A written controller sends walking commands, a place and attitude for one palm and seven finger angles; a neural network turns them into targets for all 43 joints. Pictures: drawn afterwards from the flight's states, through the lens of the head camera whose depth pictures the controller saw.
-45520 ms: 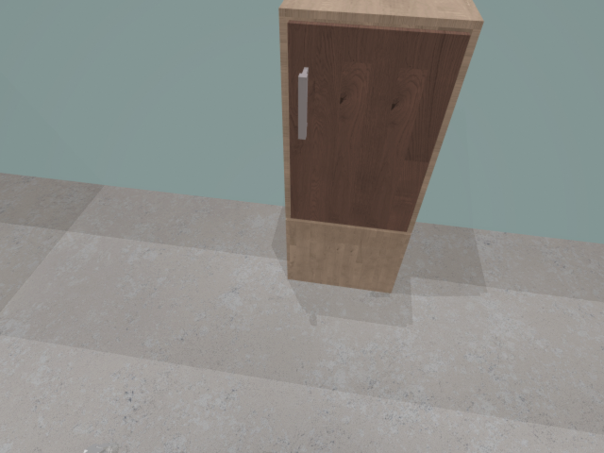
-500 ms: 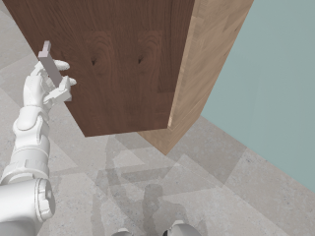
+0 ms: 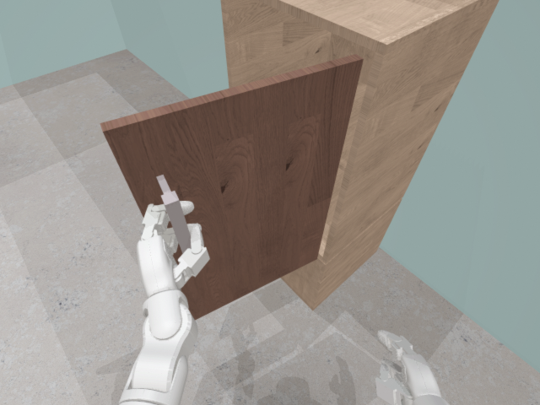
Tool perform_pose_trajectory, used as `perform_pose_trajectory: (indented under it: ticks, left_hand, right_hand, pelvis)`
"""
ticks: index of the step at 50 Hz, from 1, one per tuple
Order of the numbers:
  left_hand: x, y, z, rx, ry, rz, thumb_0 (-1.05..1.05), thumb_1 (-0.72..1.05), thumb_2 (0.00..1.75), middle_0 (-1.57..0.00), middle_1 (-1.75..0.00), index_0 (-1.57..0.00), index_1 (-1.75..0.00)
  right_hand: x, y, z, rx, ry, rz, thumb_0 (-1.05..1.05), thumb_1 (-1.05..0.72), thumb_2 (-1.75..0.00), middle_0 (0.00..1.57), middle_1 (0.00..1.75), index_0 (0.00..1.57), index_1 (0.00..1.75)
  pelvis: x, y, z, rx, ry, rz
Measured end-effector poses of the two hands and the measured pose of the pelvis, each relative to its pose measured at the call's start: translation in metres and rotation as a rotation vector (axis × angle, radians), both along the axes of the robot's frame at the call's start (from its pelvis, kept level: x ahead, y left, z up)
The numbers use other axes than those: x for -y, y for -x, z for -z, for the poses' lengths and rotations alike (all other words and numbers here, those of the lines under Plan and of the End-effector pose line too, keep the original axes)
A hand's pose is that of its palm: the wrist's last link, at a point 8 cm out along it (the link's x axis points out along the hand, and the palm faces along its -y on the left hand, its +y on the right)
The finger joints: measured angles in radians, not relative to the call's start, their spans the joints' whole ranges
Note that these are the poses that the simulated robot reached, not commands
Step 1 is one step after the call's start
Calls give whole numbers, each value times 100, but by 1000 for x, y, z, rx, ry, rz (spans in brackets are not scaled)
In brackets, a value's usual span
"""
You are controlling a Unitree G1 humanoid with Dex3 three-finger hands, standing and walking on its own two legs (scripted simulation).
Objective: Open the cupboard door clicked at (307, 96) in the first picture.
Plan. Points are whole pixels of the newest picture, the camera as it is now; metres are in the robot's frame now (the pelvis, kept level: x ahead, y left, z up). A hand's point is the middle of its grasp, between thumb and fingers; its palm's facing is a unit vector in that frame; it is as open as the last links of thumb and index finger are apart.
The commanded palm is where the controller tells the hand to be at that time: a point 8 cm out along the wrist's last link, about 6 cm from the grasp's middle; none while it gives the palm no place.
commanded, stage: pull the door open along its arc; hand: left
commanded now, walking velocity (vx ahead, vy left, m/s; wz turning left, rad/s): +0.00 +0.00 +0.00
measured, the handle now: (177, 223) +0.36 +0.17 +0.07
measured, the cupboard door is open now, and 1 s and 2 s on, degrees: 77 90 94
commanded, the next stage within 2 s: open thumb and fingers to let go in 0.26 s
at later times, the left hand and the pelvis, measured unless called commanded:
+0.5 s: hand (237, 281) +0.27 +0.06 +0.07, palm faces +0.43 -0.90 -0.01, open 6.0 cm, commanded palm +0.23 +0.11 +0.07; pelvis -0.01 -0.04 +0.00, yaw +3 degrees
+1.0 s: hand (239, 279) +0.27 +0.06 +0.07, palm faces +0.41 -0.91 +0.00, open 13.9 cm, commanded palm +0.23 +0.10 +0.07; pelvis -0.02 -0.03 +0.00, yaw +3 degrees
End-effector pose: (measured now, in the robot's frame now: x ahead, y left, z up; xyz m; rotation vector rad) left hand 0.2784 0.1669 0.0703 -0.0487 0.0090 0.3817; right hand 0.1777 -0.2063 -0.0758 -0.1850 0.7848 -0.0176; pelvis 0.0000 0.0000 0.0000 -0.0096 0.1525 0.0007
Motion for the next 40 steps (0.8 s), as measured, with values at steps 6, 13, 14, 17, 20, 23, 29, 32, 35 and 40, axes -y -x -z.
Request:
perform_pose_trajectory:
  ticks: [6,13,14,17,20,23,29,32,35,40]
  left_hand:
    - [18,18,-2,-30,-19,-34,1,70,76,-34,-128,-36,-132]
    - [41,39,-4,-45,-14,-34,1,70,75,-32,-130,-36,-134]
    - [44,42,-4,-46,-13,-36,1,70,75,-31,-131,-36,-134]
    - [55,49,-4,-45,-20,-32,1,71,76,-30,-131,-36,-134]
    - [62,52,-3,-37,-49,-30,1,72,79,-31,-132,-35,-134]
    - [63,50,-2,-31,-46,-55,1,71,80,-33,-133,-35,-134]
    - [63,48,-1,-36,-52,-62,1,57,75,-36,-131,-35,-132]
    - [63,50,-2,-34,-47,-58,1,43,70,-35,-130,-35,-130]
    - [64,52,-3,-28,-48,-54,1,26,63,-34,-128,-34,-128]
    - [63,50,-2,-20,-47,-42,0,-5,49,-32,-125,-32,-125]
  right_hand:
    - [4,0,-1,-9,-2,-8,1,-91,-90,20,30,21,30]
    - [25,15,7,-51,15,11,1,-91,-90,20,30,21,30]
    - [28,17,9,-55,18,12,1,-91,-90,20,30,21,30]
    - [36,21,12,-62,27,12,1,-91,-90,20,30,20,30]
    - [42,22,16,-59,35,8,1,-91,-90,20,30,20,30]
    - [44,22,19,-57,40,1,1,-91,-90,20,30,20,30]
    - [42,20,18,-34,24,-9,1,-91,-90,20,30,20,30]
    - [39,20,15,-16,13,-14,1,-91,-90,20,30,20,30]
    - [37,20,14,-1,9,-22,1,-91,-90,20,30,20,30]
    - [35,22,13,2,16,-25,1,-91,-90,20,30,20,30]
  pelvis:
    - [11,-2,-2,27,-4,-15]
    - [21,-4,-3,42,-10,-24]
    - [22,-4,-2,42,-11,-26]
    - [26,-3,-1,41,-15,-32]
    - [30,0,2,39,-18,-40]
    - [33,4,3,39,-20,-46]
    - [38,11,3,42,-25,-50]
    - [39,13,2,46,-27,-49]
    - [39,16,2,51,-26,-51]
    - [37,21,2,55,-23,-53]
